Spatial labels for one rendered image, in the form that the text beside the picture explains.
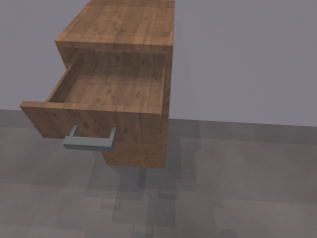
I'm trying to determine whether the cabinet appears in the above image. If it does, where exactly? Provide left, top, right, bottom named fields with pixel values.
left=54, top=0, right=175, bottom=169

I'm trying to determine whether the handle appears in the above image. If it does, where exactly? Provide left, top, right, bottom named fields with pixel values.
left=62, top=125, right=117, bottom=152

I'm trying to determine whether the drawer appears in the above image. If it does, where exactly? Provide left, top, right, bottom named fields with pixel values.
left=20, top=50, right=166, bottom=145

